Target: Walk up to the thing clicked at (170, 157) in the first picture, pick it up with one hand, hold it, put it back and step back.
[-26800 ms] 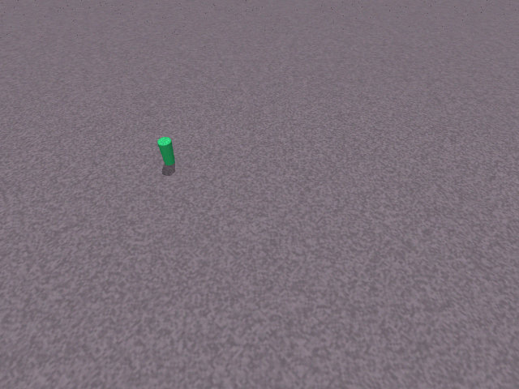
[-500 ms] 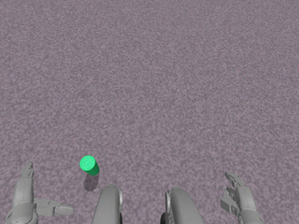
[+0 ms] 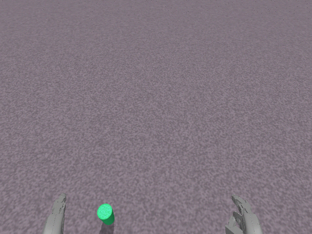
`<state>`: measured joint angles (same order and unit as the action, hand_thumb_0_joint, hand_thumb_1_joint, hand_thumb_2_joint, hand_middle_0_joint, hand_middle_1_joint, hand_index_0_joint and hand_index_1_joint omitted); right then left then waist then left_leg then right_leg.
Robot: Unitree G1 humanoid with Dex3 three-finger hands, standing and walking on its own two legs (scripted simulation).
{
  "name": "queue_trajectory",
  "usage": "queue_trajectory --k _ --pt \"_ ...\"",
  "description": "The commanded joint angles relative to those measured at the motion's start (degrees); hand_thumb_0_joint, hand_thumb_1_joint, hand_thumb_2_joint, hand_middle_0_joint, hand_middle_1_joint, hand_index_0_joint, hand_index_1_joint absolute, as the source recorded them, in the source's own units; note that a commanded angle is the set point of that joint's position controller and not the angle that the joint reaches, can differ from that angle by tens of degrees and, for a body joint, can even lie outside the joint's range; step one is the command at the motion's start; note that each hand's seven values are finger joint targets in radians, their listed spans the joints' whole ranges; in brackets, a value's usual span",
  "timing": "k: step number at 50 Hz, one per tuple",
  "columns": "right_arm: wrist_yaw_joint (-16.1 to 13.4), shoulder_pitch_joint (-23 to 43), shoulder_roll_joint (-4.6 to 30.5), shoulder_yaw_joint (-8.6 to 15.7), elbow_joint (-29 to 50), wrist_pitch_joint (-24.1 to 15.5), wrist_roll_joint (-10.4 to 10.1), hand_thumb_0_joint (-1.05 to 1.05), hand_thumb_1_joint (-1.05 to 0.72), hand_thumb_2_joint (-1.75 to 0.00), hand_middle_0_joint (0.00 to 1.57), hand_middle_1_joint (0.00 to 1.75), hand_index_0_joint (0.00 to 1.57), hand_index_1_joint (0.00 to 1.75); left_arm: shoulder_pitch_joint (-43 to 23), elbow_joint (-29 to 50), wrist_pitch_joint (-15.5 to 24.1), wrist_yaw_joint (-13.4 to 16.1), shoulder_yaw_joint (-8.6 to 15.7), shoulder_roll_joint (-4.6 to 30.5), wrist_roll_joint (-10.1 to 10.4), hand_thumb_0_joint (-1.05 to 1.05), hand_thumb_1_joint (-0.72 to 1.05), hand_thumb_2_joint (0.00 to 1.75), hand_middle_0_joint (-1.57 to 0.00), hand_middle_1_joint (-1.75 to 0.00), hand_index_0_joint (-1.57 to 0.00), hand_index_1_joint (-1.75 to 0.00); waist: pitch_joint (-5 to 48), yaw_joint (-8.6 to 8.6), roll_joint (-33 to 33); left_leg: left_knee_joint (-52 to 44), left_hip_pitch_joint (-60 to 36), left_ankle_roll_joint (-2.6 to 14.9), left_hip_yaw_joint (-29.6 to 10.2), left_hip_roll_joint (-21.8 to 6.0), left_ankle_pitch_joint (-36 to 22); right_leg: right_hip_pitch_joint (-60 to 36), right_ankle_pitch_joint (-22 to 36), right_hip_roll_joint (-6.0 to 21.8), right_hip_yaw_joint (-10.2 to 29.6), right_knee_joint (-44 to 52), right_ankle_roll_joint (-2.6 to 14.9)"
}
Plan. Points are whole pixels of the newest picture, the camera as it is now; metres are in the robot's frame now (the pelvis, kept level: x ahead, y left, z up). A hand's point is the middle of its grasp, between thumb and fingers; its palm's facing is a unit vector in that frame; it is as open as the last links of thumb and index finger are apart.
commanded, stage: home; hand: left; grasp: from the side
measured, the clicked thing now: (107, 215) +0.36 +0.24 -0.64
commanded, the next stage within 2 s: stand in 1.58 s
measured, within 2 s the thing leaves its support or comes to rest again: neither
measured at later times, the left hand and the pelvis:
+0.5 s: hand out of the picture +0.15 +0.17 -0.05, palm faces +0.10 -0.95 -0.28, open 17.7 cm; pelvis -0.01 -0.01 +0.01, yaw +0 degrees
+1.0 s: hand out of the picture +0.16 +0.17 -0.05, palm faces +0.10 -0.96 -0.28, open 17.7 cm; pelvis -0.01 -0.01 +0.01, yaw +0 degrees
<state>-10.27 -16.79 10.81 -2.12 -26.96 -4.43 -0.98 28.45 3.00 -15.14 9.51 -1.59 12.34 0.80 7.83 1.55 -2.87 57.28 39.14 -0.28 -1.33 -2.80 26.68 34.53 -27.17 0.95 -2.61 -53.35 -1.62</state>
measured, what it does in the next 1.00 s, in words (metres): stands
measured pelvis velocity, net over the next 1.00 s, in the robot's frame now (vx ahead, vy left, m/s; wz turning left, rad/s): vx -0.01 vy -0.01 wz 0.00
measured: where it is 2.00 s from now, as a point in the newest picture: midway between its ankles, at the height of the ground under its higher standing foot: outside the picture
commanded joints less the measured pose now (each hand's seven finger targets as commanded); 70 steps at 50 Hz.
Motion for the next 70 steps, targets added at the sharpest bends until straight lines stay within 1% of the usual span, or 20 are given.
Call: queue_trajectory --k 1,3,6,7,11,16,21,22,25,26,27,31,41,43,44,45,49,56,60,70 --pt "-0.6 3.5 8.0 3.7 8.8 -3.9 0.6 0.0 -0.9 -0.9 0.2 0.3 0.2 0.3 -3.0 9.8 3.1 -0.2 3.4 4.9 -1.0 0.0 -0.6 0.03 -0.04 -0.05 -0.04 -0.05 3.4 0.41 -0.1 -11.6 -7.5 0.03 -0.2 1.2 -10.1 -0.9 9.1 -2.7 -2.1 7.7 2.27" --pt "-0.9 3.6 7.9 3.6 8.9 -4.4 0.6 0.0 -0.9 -0.9 0.2 0.3 0.2 0.3 -3.5 10.3 3.0 -0.2 4.4 5.7 -1.0 0.0 -0.59 0.03 -0.04 -0.05 -0.04 -0.05 5.0 0.2 0.5 -10.8 -8.0 0.22 0.5 1.7 -11.4 -2.2 10.6 -2.5 -1.6 8.5 2.01" --pt "-0.8 3.8 7.7 3.4 8.4 -4.8 0.8 0.0 -0.9 -0.9 0.2 0.3 0.2 0.3 -3.4 9.6 3.1 -0.4 3.5 5.0 -1.1 0.0 -0.61 0.02 -0.04 -0.04 -0.04 -0.04 5.2 0.16 0.5 -10.7 -8.9 0.22 0.8 1.8 -12.6 -3.0 11.9 -2.3 -1.3 8.9 1.95" --pt "-1.0 3.8 8.0 3.6 8.1 -5.0 0.8 0.0 -0.9 -0.9 0.2 0.3 0.2 0.3 -4.1 9.4 3.1 -0.5 3.5 5.0 -1.1 0.0 -0.6 0.03 -0.04 -0.05 -0.04 -0.05 4.6 0.61 0.3 -10.9 -8.7 0.19 0.6 1.7 -11.8 -2.3 11.2 -2.4 -1.4 8.9 1.92" --pt "-0.8 4.6 7.7 3.2 8.0 -5.2 0.6 0.0 -0.9 -0.9 0.2 0.3 0.2 0.3 -3.1 8.2 3.2 -0.5 4.0 5.2 -1.0 0.0 -0.61 0.02 -0.04 -0.04 -0.04 -0.04 2.2 -0.5 1.0 -11.6 -7.5 0.4 1.1 2.1 -9.1 -2.6 8.8 -2.0 -1.1 10.5 1.81" --pt "-0.7 4.7 7.9 3.4 7.8 -5.6 0.5 0.0 -0.9 -0.9 0.2 0.3 0.2 0.3 -3.4 7.8 3.4 -0.8 4.7 5.5 -0.8 0.0 -0.6 0.03 -0.04 -0.05 -0.04 -0.05 1.9 -0.47 0.8 -12.3 -6.9 0.45 1.1 2.1 -6.4 -2.0 6.3 -2.0 -1.1 11.1 1.82" --pt "-0.8 4.6 7.8 3.4 7.9 -5.6 0.6 0.0 -0.9 -0.9 0.2 0.3 0.2 0.3 -3.2 8.3 3.7 -1.1 4.7 5.7 -0.8 0.0 -0.61 0.02 -0.04 -0.05 -0.04 -0.05 3.7 -0.39 1.1 -11.1 -7.6 0.67 1.7 2.3 -9.2 -3.1 9.5 -1.8 -0.4 11.4 1.54" --pt "-0.6 4.8 8.1 3.4 7.7 -5.7 0.5 0.0 -0.9 -0.9 0.2 0.3 0.2 0.3 -3.3 6.7 3.6 -1.2 4.3 5.2 -0.7 0.0 -0.61 0.02 -0.04 -0.05 -0.04 -0.05 0.9 -0.24 1.3 -12.0 -6.9 0.59 1.5 2.2 -7.0 -1.7 7.2 -2.0 -0.7 11.3 1.66" --pt "-0.8 4.7 7.9 3.5 7.8 -5.9 0.6 0.0 -0.9 -0.9 0.2 0.3 0.2 0.3 -3.7 7.6 4.0 -1.3 4.5 5.2 -0.8 0.0 -0.61 0.01 -0.04 -0.04 -0.04 -0.04 3.3 -0.15 2.1 -11.4 -7.8 0.74 1.6 2.2 -7.2 -2.2 7.3 -1.9 -0.5 11.7 1.49" --pt "-0.7 4.8 8.2 3.6 7.7 -6.0 0.5 0.0 -0.9 -0.9 0.2 0.3 0.2 0.3 -4.4 7.0 4.0 -1.3 4.2 5.2 -0.8 0.0 -0.61 0.02 -0.04 -0.05 -0.04 -0.05 1.4 0.22 1.9 -12.1 -7.2 0.74 1.5 2.2 -5.2 -1.2 5.4 -2.0 -0.6 11.7 1.61" --pt "-0.7 5.0 8.0 3.5 7.7 -6.2 0.5 0.0 -0.9 -0.9 0.2 0.3 0.2 0.3 -4.4 8.2 4.0 -1.2 4.8 5.8 -0.7 0.0 -0.59 0.03 -0.04 -0.05 -0.04 -0.05 2.6 -0.5 0.6 -12.3 -7.3 0.59 1.4 2.2 -5.2 -1.9 5.2 -2.0 -0.7 11.5 1.75" --pt "-0.7 5.2 8.1 3.5 7.8 -6.5 0.5 0.0 -0.9 -0.9 0.2 0.3 0.2 0.3 -3.7 7.5 4.2 -1.3 4.2 5.3 -0.7 0.0 -0.6 0.03 -0.04 -0.05 -0.04 -0.05 1.6 -0.21 2.6 -12.1 -6.9 0.78 1.5 2.2 -4.1 -1.5 4.1 -1.9 -0.5 12.2 1.61" --pt "-0.9 4.3 7.9 3.7 6.7 -6.7 0.6 0.0 -0.9 -0.9 0.2 0.3 0.2 0.3 -3.0 7.4 4.0 -1.3 4.3 4.9 -0.9 0.0 -0.61 0.01 -0.04 -0.04 -0.04 -0.04 4.1 -0.12 1.8 -10.7 -9.0 0.63 1.6 1.9 -11.7 -3.2 11.8 -2.0 -0.6 10.6 1.56" --pt "-1.0 4.3 8.0 3.6 6.9 -6.5 0.7 0.0 -0.9 -0.9 0.2 0.3 0.2 0.3 -2.8 7.1 3.8 -1.3 4.5 5.2 -0.9 0.0 -0.61 0.01 -0.04 -0.04 -0.04 -0.04 3.7 -0.24 2.1 -10.9 -8.8 0.66 1.8 2.0 -11.4 -3.0 11.6 -2.0 -0.5 10.9 1.56" --pt "-0.9 4.7 7.9 3.5 6.6 -6.5 0.7 0.0 -0.9 -0.9 0.2 0.3 0.2 0.3 -4.2 7.2 3.9 -1.4 4.1 5.1 -0.8 0.0 -0.61 0.01 -0.04 -0.04 -0.04 -0.04 1.3 -0.3 1.1 -11.9 -7.7 0.51 1.4 2.0 -8.7 -1.9 8.6 -2.1 -0.9 10.8 1.75" --pt "-0.8 4.3 8.0 3.6 6.7 -6.5 0.7 0.0 -0.9 -0.9 0.2 0.3 0.2 0.3 -3.5 7.5 3.9 -1.3 4.1 4.7 -0.9 0.0 -0.61 0.02 -0.04 -0.05 -0.04 -0.05 3.7 -0.2 0.7 -11.9 -9.1 0.37 1.2 1.8 -9.8 -2.8 9.3 -2.3 -1.0 10.4 1.88" --pt "-0.7 4.7 8.1 3.6 6.9 -6.7 0.6 0.0 -0.9 -0.9 0.2 0.3 0.2 0.3 -4.6 7.8 3.8 -1.3 4.1 5.1 -0.7 0.0 -0.61 0.01 -0.04 -0.05 -0.04 -0.05 1.5 -0.32 -0.1 -13.3 -8.2 0.3 0.8 1.7 -6.9 -1.6 6.6 -2.5 -1.5 10.4 2.03" --pt "-0.8 4.2 8.0 3.6 6.7 -6.7 0.7 0.0 -0.9 -0.9 0.2 0.3 0.2 0.3 -3.3 7.4 3.6 -1.3 4.0 4.9 -0.9 0.0 -0.61 0.02 -0.04 -0.05 -0.04 -0.05 3.2 -0.52 -0.1 -12.4 -9.6 0.11 0.7 1.5 -11.8 -2.7 10.8 -2.6 -1.6 9.5 2.08" --pt "-0.8 4.4 8.0 3.6 6.9 -6.6 0.7 0.0 -0.9 -0.9 0.2 0.3 0.2 0.3 -3.5 6.6 3.5 -1.3 4.0 4.7 -0.8 0.0 -0.6 0.03 -0.04 -0.05 -0.04 -0.05 3.2 -0.28 2.7 -11.7 -8.9 0.51 1.1 1.7 -11.2 -3.1 10.7 -2.2 -1.2 10.6 1.72" --pt "-0.8 4.5 7.8 3.5 6.8 -6.5 0.8 0.0 -0.9 -0.9 0.2 0.3 0.2 0.3 -3.3 6.6 3.5 -1.3 4.1 4.5 -0.8 0.0 -0.6 0.03 -0.04 -0.05 -0.04 -0.05 3.3 -0.42 1.6 -12.5 -8.9 0.44 0.8 1.7 -9.4 -2.9 8.8 -2.2 -1.4 10.5 1.92"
